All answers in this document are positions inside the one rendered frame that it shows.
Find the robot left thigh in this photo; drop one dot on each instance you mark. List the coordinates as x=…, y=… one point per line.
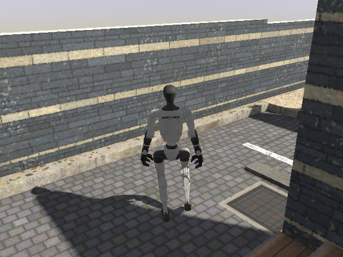
x=159, y=163

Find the right robot hand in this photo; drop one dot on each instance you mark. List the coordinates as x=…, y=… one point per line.
x=199, y=161

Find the right robot forearm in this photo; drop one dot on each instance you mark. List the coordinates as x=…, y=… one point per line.
x=196, y=145

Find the right robot upper arm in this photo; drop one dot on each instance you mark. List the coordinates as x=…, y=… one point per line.
x=190, y=122

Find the robot thigh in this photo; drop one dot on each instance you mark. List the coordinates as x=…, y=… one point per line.
x=184, y=156
x=159, y=163

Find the left robot forearm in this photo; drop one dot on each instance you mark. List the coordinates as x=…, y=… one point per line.
x=146, y=144

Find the robot right thigh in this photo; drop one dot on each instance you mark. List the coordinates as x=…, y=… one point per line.
x=184, y=156

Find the left robot upper arm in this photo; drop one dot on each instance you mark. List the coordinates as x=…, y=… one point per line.
x=151, y=122

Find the left robot hand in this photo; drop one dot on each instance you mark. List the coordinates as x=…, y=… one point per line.
x=144, y=159

